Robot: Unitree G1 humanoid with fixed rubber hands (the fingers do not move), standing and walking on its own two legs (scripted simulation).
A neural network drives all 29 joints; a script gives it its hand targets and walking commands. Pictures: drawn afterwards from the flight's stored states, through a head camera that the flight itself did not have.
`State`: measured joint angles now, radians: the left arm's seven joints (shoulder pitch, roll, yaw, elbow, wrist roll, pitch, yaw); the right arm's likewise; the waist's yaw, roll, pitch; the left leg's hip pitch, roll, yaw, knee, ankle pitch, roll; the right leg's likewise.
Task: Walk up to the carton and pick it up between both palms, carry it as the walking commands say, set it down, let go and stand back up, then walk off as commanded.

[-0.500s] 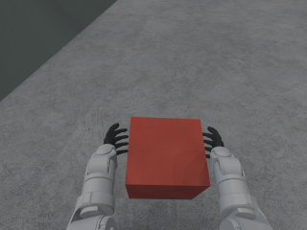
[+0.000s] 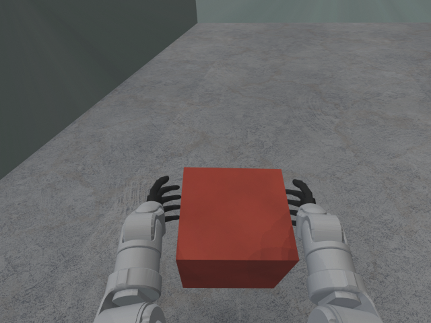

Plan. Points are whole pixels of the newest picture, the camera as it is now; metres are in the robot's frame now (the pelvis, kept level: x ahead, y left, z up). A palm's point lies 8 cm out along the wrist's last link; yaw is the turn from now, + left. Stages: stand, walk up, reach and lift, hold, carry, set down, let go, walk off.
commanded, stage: reach and lift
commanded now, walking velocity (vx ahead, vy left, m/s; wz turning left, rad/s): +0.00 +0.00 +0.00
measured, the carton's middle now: (230, 230) +0.34 +0.00 -0.01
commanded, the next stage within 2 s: hold in 1.14 s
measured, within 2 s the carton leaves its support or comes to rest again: neither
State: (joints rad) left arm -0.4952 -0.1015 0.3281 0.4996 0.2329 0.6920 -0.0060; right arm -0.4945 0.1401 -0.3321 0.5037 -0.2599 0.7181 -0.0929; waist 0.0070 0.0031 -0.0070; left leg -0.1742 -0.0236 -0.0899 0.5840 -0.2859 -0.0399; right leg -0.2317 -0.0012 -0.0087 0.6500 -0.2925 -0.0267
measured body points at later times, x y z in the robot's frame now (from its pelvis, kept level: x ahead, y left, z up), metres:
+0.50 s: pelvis +0.00 +0.00 +0.00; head -0.06 -0.01 +0.45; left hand +0.33 +0.16 +0.07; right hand +0.33 -0.14 +0.07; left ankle +0.03 +0.15 -0.72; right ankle +0.05 -0.10 -0.72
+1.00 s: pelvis -0.01 +0.00 +0.00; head -0.07 -0.01 +0.45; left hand +0.32 +0.16 +0.07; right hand +0.32 -0.14 +0.07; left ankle +0.03 +0.15 -0.72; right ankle +0.05 -0.10 -0.72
